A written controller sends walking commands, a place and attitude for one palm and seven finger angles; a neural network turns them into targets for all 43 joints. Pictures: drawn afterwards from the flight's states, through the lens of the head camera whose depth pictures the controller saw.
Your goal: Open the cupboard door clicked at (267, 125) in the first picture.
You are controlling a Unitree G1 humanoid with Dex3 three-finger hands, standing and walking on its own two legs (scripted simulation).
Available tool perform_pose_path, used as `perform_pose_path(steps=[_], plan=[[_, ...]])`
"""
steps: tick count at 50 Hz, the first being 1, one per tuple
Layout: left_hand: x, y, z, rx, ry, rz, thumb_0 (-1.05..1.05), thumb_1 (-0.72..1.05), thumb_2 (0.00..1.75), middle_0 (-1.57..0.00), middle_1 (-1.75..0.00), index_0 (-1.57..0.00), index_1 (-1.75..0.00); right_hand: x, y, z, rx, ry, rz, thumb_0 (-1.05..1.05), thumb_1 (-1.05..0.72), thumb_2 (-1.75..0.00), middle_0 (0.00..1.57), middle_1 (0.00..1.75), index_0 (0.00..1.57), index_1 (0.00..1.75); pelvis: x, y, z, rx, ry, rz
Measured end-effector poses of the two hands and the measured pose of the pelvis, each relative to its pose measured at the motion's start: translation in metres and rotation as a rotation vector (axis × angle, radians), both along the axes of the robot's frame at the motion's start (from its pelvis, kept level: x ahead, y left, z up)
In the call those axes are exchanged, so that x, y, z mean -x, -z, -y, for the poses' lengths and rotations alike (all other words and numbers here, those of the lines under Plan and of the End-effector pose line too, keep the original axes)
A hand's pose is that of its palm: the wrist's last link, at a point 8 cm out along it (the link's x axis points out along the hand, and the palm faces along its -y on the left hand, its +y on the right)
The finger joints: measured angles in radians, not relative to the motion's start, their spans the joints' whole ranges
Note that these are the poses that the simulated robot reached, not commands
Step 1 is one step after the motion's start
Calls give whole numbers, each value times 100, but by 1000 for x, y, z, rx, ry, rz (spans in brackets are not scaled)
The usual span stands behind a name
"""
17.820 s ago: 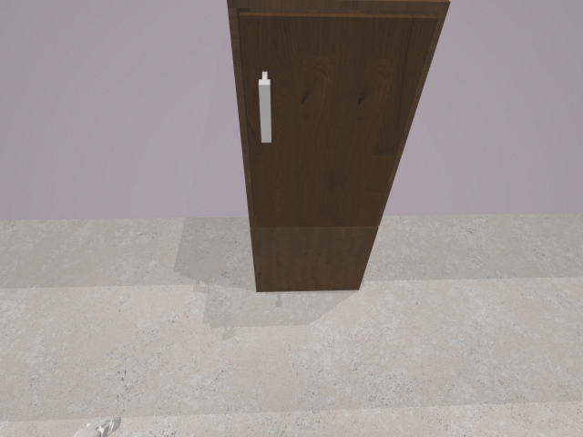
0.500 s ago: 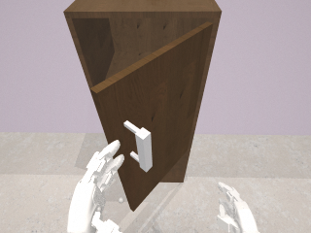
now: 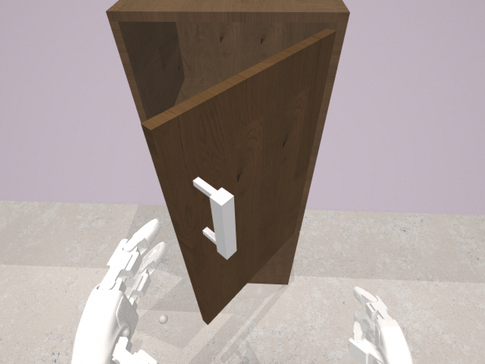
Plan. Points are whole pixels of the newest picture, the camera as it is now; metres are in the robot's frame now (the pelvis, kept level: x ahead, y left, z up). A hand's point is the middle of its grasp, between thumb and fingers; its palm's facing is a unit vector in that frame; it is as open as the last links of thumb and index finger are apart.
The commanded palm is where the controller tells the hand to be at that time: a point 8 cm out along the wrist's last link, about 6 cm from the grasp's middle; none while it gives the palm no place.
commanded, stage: draw the hand back to the body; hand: left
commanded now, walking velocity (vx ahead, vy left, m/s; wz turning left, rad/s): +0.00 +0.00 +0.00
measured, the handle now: (214, 219) +0.30 +0.07 +0.13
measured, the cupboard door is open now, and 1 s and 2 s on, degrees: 50 50 50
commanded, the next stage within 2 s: step back with the hand held close in 1.44 s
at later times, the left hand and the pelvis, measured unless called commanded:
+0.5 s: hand (96, 287) +0.17 +0.18 +0.17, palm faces +0.21 -0.93 -0.29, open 15.5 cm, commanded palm +0.13 +0.23 +0.18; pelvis +0.01 -0.02 +0.03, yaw +1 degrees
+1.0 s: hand (29, 235) +0.21 +0.25 +0.21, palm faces +0.41 -0.83 -0.38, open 9.8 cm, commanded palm +0.16 +0.30 +0.23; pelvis +0.03 +0.00 +0.05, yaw +0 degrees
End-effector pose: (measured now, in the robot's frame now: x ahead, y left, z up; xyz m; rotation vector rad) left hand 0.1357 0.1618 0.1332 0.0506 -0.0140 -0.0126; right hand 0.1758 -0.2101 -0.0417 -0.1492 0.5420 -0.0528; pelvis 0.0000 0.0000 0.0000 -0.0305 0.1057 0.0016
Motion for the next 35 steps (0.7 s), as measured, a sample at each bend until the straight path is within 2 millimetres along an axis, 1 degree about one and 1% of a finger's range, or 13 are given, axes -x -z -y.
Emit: perform_pose_path(steps=[3, 6, 8, 14, 19, 22, 24, 30, 35], plan=[[-2, -6, -12, -41, -34, 10, -1, -48, 31, -15, -30, -16, -30, 1, 0, 3, -12, 14, -4, 2, -90, -90, 20, 30, 20, 30, -2, -2, 4, -1, 3, 10], [-3, -14, -24, -39, -75, 34, -1, -49, 30, -15, -30, -16, -30, 1, -1, 6, -14, 18, -3, 2, -90, -90, 20, 30, 20, 30, -4, -6, 7, 1, -1, 21], [-3, -19, -27, -27, -84, 48, -1, -50, 30, -15, -30, -16, -30, 0, -3, 9, -8, 16, 2, 2, -90, -90, 20, 30, 20, 30, -5, -8, 9, 3, -6, 28], [-5, -27, -28, -38, -38, 37, -1, -50, 30, -15, -30, -15, -30, -7, -10, 18, 15, 14, 24, 2, -90, -90, 20, 30, 20, 30, -8, -14, 13, 3, -15, 44], [-5, -30, -44, -59, -57, 9, -1, -47, 31, -15, -30, -16, -30, -15, -17, 22, 22, 18, 38, 2, -90, -90, 20, 30, 20, 30, -9, -19, 16, 2, -16, 55], [-6, -38, -55, -184, -146, 11, -1, -42, 33, -16, -30, -16, -30, -18, -21, 21, 43, 19, 33, 2, -90, -90, 20, 30, 20, 30, -10, -24, 18, 4, -15, 67], [-5, -45, -61, -231, -200, 18, -1, -37, 35, -16, -30, -16, -30, -19, -24, 19, 50, 20, 24, 2, -90, -90, 20, 30, 20, 30, -11, -28, 17, 6, -14, 74], [-7, -55, -73, -293, -276, 27, -1, -20, 43, -17, -30, -17, -30, -20, -24, 10, 54, 5, -24, 2, -90, -90, 20, 30, 20, 30, -14, -38, 12, 2, -14, 97], [-11, -63, -88, -336, -317, 30, -1, -3, 50, -17, -30, -18, -30, -21, -21, 3, 49, -1, -63, 2, -90, -90, 20, 30, 20, 30, -18, -44, 8, -6, -9, 117]])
